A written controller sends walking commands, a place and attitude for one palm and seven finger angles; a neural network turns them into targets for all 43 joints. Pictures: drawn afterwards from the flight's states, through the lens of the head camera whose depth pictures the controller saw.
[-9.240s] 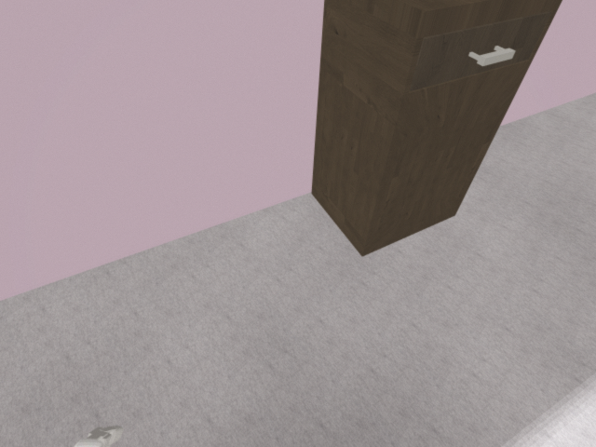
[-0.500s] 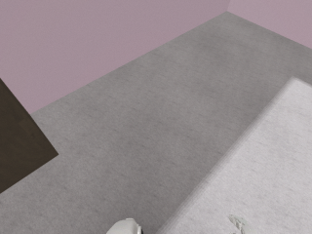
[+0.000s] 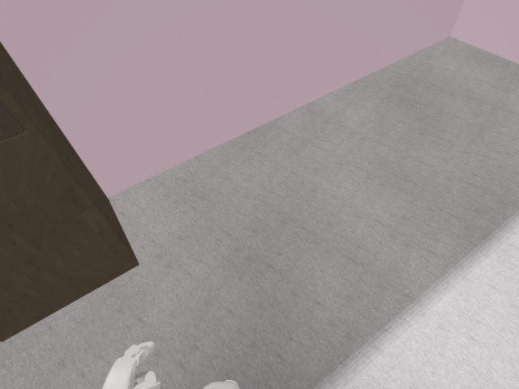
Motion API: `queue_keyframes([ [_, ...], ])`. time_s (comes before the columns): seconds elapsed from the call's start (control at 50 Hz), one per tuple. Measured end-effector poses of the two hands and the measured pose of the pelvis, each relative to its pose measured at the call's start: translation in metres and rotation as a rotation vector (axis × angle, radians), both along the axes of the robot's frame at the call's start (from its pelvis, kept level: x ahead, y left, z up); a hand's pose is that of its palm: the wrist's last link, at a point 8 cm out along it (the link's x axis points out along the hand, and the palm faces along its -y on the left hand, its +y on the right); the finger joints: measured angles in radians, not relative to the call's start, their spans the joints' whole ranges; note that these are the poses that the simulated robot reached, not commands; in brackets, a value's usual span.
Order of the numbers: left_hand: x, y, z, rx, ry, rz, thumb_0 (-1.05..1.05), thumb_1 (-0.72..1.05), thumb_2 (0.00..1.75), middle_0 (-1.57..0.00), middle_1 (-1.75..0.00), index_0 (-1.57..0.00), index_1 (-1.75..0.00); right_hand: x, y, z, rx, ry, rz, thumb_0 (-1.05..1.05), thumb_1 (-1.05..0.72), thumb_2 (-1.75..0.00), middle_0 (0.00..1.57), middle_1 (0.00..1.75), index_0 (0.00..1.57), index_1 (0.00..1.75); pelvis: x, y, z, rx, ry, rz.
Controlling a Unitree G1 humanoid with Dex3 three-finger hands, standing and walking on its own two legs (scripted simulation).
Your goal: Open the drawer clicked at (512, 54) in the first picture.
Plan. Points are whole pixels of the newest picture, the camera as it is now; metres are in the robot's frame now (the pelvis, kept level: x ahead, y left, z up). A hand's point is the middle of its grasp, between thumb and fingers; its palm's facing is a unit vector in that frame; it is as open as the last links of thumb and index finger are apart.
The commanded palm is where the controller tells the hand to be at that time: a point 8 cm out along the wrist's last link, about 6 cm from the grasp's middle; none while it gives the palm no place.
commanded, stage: turn to face it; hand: left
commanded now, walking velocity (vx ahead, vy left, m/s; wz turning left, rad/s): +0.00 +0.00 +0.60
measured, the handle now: out of the picture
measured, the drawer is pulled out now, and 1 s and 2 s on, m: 0.00 0.00 0.00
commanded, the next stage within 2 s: take the last steps up to it in 0.94 s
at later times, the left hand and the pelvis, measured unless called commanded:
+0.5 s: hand out of the picture -0.05 +0.27 -0.18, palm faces +0.35 -0.90 -0.25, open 7.4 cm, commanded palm none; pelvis -0.01 +0.05 +0.00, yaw +18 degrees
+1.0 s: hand out of the picture +0.01 +0.22 -0.14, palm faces +0.46 -0.85 -0.28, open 7.4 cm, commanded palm none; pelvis -0.01 +0.00 +0.00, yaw +29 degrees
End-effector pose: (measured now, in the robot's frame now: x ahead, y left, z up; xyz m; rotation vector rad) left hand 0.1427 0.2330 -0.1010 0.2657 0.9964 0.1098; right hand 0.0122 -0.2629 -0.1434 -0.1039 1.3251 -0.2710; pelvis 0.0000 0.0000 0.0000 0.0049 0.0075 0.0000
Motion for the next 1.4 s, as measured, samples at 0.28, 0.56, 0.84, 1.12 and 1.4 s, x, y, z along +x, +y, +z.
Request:
queue_keyframes([
  [0.28, -0.134, 0.020, -0.015, -0.027, 0.215, 0.284, 0.00, 0.90, 0.89, -0.21, -0.30, -0.20, -0.30, 0.094, 0.015, 0.012, 0.000, -0.030, 0.283, 0.01, -0.91, -0.90, 0.19, 0.30, 0.20, 0.30, -0.003, 0.004, 0.007, 0.028, -0.012, 0.193],
  [0.56, -0.209, 0.087, -0.040, -0.081, 0.291, 0.504, 0.01, 0.91, 0.89, -0.20, -0.30, -0.20, -0.30, 0.170, 0.108, 0.045, -0.071, -0.210, 0.536, 0.01, -0.91, -0.90, 0.20, 0.30, 0.21, 0.30, -0.011, 0.051, 0.004, -0.035, -0.011, 0.341],
  [0.84, -0.155, 0.074, -0.013, -0.048, 0.095, 0.516, 0.00, 0.91, 0.89, -0.20, -0.30, -0.20, -0.30, 0.127, 0.097, 0.020, 0.013, -0.078, 0.538, 0.01, -0.91, -0.90, 0.20, 0.30, 0.21, 0.30, -0.008, 0.034, 0.007, -0.013, -0.018, 0.447],
  [1.12, -0.209, -0.004, -0.001, -0.043, 0.147, 0.639, 0.00, 0.90, 0.89, -0.21, -0.30, -0.20, -0.30, 0.120, 0.046, -0.002, 0.043, 0.049, 0.587, 0.01, -0.91, -0.90, 0.20, 0.30, 0.20, 0.30, -0.008, -0.007, 0.010, 0.036, -0.022, 0.555],
  [1.4, -0.362, -0.054, -0.021, -0.205, 0.409, 0.893, 0.00, 0.91, 0.89, -0.21, -0.30, -0.20, -0.30, 0.175, 0.139, 0.024, 0.026, -0.065, 0.822, 0.01, -0.92, -0.90, 0.19, 0.30, 0.20, 0.30, -0.022, 0.036, 0.013, 0.016, -0.015, 0.641],
])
